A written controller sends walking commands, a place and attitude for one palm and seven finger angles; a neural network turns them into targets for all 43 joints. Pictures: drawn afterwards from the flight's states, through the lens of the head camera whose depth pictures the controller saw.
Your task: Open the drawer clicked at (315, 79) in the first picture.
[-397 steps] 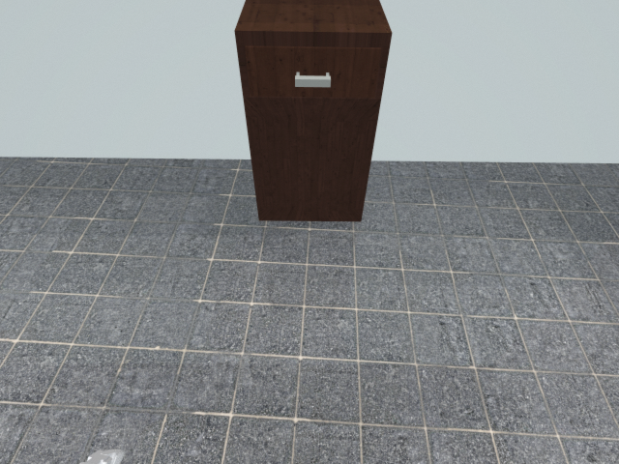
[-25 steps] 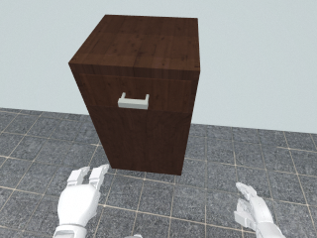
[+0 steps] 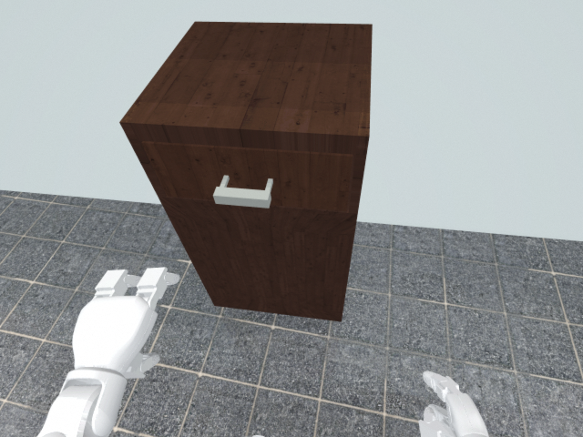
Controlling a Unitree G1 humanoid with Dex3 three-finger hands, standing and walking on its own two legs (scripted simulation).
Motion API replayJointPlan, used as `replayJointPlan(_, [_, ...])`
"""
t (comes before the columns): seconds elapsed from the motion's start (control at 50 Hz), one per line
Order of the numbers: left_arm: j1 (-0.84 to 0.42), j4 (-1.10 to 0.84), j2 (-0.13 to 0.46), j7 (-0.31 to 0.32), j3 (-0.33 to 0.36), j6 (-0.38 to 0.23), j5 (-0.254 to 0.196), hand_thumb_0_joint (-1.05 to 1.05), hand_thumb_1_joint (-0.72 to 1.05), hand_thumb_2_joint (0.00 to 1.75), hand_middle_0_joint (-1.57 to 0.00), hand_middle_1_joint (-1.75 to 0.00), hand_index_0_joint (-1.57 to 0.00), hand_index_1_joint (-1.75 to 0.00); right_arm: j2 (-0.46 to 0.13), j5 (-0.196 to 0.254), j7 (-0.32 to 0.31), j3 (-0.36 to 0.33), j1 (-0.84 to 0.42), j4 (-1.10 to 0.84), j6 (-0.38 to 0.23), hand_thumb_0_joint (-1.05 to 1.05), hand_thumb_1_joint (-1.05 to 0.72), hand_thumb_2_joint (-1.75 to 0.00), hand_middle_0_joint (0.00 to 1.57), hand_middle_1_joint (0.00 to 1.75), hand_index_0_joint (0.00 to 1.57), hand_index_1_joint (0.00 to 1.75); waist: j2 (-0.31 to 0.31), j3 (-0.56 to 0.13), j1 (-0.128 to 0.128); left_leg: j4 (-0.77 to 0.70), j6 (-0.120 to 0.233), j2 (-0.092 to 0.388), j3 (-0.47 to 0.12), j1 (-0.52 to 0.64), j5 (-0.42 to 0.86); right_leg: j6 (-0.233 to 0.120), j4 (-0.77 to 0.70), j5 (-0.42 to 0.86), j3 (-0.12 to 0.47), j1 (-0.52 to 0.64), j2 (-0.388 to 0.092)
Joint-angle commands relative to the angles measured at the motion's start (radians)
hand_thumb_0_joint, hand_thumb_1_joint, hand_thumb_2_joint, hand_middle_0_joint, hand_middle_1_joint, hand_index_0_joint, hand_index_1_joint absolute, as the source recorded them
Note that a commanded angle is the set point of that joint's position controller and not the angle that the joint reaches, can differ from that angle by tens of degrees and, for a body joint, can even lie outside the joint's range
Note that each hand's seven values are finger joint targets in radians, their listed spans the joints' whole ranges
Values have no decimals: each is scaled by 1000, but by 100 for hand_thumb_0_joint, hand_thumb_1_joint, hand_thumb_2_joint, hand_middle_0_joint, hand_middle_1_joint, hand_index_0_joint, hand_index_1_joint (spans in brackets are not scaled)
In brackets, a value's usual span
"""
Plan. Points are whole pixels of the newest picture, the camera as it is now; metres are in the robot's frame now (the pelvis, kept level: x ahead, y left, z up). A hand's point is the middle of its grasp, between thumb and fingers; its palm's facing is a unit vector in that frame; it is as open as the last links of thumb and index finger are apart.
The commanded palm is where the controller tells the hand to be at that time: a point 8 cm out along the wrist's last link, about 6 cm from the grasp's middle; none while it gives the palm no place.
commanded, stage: raise the hand with hooked fingers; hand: left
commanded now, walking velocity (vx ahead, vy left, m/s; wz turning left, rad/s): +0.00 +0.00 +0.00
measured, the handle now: (245, 189) +0.57 +0.17 -0.05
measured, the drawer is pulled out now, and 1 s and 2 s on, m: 0.00 0.00 0.00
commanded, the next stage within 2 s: move the hooked fingers above the handle in 1.00 s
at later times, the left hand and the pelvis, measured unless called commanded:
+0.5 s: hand (141, 260) +0.31 +0.24 +0.08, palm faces +0.04 -0.08 -1.00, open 13.7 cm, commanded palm +0.29 +0.24 +0.15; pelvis +0.02 +0.00 +0.02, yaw +1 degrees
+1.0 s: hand (130, 251) +0.31 +0.25 +0.09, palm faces +0.04 -0.08 -1.00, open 13.9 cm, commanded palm +0.29 +0.25 +0.16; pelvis +0.01 +0.01 +0.02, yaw +1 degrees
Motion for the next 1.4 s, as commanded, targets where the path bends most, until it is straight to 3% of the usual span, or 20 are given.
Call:
replayJointPlan(0.0, [-157,-189,170,57,139,-8,-17,0,-17,44,-28,-99,-28,-99,-117,3,-8,-66,-134,-154,-53,0,-90,-90,20,30,20,30,-49,-250,2,-81,23,-33,-36,146,266,-13,-138,379,76,115,-12])
replayJointPlan(0.08, [-211,-186,158,34,102,23,-30,0,-27,40,-28,-105,-28,-105,-128,15,-8,-76,-133,-145,-48,0,-90,-90,20,30,20,30,-48,-242,-8,-99,26,-34,-28,173,295,-7,-156,420,70,141,-17])
replayJointPlan(0.14, [-241,-200,198,2,124,38,-35,0,-34,37,-29,-110,-29,-110,-133,19,-12,-79,-141,-141,-46,0,-90,-90,20,30,20,30,-55,-268,6,-116,29,-35,-23,198,346,-5,-166,483,73,195,-19])
replayJointPlan(0.24, [-292,-173,225,-43,136,58,-43,0,-45,32,-30,-117,-30,-117,-132,34,-14,-74,-151,-131,-36,0,-90,-90,20,30,20,30,-42,-233,14,-153,26,-37,-14,222,388,-2,-193,539,70,237,-21])
replayJointPlan(0.28, [-341,-161,226,-62,126,64,-48,0,-50,30,-30,-120,-30,-120,-130,38,-15,-71,-146,-128,-31,0,-90,-90,20,30,20,30,-62,-223,11,-168,26,-37,-11,231,389,3,-203,546,64,248,-23])
replayJointPlan(0.56, [-649,-96,283,-209,105,57,-74,0,-50,30,-30,-120,-30,-120,-132,54,-28,-53,-139,-118,-1,0,-90,-90,20,30,20,30,-27,-218,-3,-236,26,-34,-12,316,400,5,-273,467,23,276,-18])
replayJointPlan(0.68, [-562,-63,268,-248,117,33,-100,0,-50,30,-30,-120,-30,-120,-139,56,-14,-60,-116,-123,8,0,-90,-90,20,30,20,30,-51,-213,14,-249,24,-30,-12,305,443,4,-275,500,12,298,-16])
replayJointPlan(0.84, [-610,-150,314,-188,168,-25,-86,0,-50,30,-30,-120,-30,-120,-144,50,-11,-75,-103,-117,3,0,-90,-90,20,30,20,30,-6,-262,14,-239,21,-24,-24,335,456,-2,-268,453,10,269,-11])
replayJointPlan(0.96, [-615,-97,289,-154,142,3,-80,0,-50,30,-30,-120,-30,-120,-143,61,-11,-79,-99,-101,2,0,-90,-90,20,30,20,30,-10,-248,7,-249,19,-20,-25,326,404,-2,-270,387,-1,240,-9])
replayJointPlan(1.08, [-595,-83,277,-183,114,27,-88,0,-50,30,-30,-120,-30,-120,-145,64,-15,-76,-105,-108,5,0,-90,-90,20,30,20,30,-24,-221,2,-260,22,-18,-25,324,379,0,-281,364,-3,239,-7])
replayJointPlan(1.12, [-662,-51,224,-194,54,26,-85,0,-50,30,-30,-120,-30,-120,-143,67,-18,-73,-96,-103,5,0,-90,-90,20,30,20,30,-41,-180,-20,-258,23,-16,-23,317,349,3,-288,337,-9,194,-6])
replayJointPlan(1.18, [-759,12,247,-192,57,14,-66,0,-50,30,-30,-120,-30,-120,-144,65,-25,-71,-78,-91,0,0,-90,-90,20,30,20,30,-51,-174,-26,-257,23,-20,-24,304,291,1,-292,278,-8,171,-4])
replayJointPlan(1.2, [-809,13,225,-188,29,6,-59,0,-50,30,-30,-120,-30,-120,-142,63,-27,-72,-74,-88,-4,0,-90,-90,20,30,20,30,-42,-196,-31,-248,26,-21,-21,316,299,1,-289,290,-5,165,-7])
replayJointPlan(1.24, [-845,71,279,-173,76,-2,-43,0,-50,30,-30,-120,-30,-120,-147,61,-33,-73,-60,-77,-4,0,-90,-90,20,30,20,30,-42,-213,-26,-242,24,-23,-24,302,288,-1,-285,276,-1,168,-2])
replayJointPlan(1.3, [-933,127,236,-152,36,-14,-34,0,-50,30,-30,-120,-30,-120,-138,64,-34,-78,-41,-67,-8,0,-90,-90,20,30,20,30,-7,-241,-33,-231,22,-22,-26,308,300,-6,-265,282,-10,146,-2])
replayJointPlan(1.32, [-939,140,257,-143,55,-16,-25,0,-50,30,-30,-120,-30,-120,-140,63,-33,-82,-37,-63,-8,0,-90,-90,20,30,20,30,8,-267,-27,-221,21,-23,-23,312,321,-8,-258,301,-4,150,0])
replayJointPlan(1.38, [-956,201,230,-126,38,-5,-20,0,-50,30,-30,-120,-30,-120,-140,64,-29,-86,-22,-63,-5,0,-90,-90,20,30,20,30,-8,-281,-30,-207,21,-23,-22,292,344,-10,-241,330,-7,150,3])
